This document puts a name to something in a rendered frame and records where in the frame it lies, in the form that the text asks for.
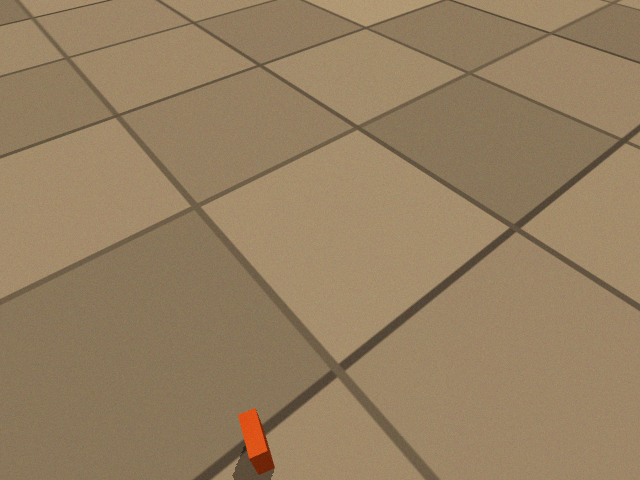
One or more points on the carton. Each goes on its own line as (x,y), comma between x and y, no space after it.
(255,441)

